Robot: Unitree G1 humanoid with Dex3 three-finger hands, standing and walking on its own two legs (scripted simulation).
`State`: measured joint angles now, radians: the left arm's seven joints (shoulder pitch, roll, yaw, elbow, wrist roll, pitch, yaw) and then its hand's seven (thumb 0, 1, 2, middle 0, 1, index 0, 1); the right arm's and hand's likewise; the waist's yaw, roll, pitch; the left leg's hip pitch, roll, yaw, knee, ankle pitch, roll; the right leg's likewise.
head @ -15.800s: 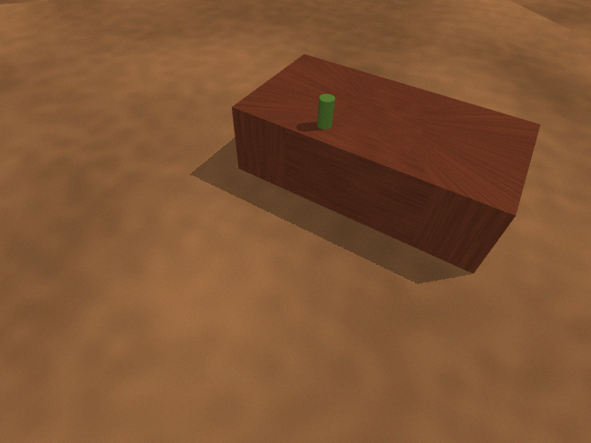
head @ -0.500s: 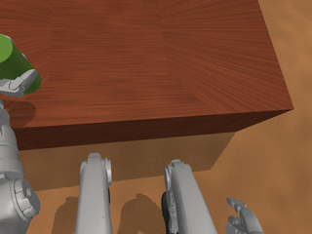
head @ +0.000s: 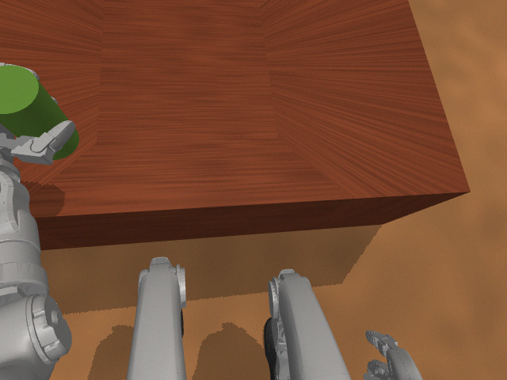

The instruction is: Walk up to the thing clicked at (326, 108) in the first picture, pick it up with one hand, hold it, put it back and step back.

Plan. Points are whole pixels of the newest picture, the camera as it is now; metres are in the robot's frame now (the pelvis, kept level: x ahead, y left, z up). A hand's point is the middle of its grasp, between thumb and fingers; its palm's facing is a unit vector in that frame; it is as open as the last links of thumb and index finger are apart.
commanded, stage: lift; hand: left
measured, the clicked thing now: (35, 118) +0.45 +0.30 +0.01
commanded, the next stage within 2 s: hold in 1.94 s
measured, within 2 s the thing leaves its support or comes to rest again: neither
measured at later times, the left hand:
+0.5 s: hand (17, 109) +0.43 +0.29 +0.07, palm faces +0.35 -0.94 -0.01, open 9.5 cm
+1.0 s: hand out of the picture +0.39 +0.25 +0.18, palm faces +0.35 -0.94 +0.00, open 9.5 cm
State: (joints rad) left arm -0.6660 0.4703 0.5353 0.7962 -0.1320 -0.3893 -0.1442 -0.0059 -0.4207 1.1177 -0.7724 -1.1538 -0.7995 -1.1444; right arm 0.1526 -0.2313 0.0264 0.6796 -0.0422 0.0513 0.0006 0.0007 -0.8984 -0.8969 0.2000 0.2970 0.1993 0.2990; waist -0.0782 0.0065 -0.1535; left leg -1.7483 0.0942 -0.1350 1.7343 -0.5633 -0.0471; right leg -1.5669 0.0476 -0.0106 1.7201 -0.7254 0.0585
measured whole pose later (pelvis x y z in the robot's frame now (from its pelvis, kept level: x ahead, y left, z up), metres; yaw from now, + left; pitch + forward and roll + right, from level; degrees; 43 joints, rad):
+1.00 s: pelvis +0.03 +0.00 +0.14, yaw +5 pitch +18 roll -4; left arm -0.31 0.25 0.31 0.50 -0.15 -0.32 0.00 -0.01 -0.43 1.13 -0.77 -1.16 -0.80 -1.15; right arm 0.20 -0.22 0.00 0.64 0.00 0.01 -0.02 0.00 -0.90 -0.89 0.20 0.30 0.20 0.30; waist -0.04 0.02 -0.12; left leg -1.09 0.09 -0.08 1.21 -0.45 -0.04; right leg -0.92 0.01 -0.01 1.18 -0.58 0.04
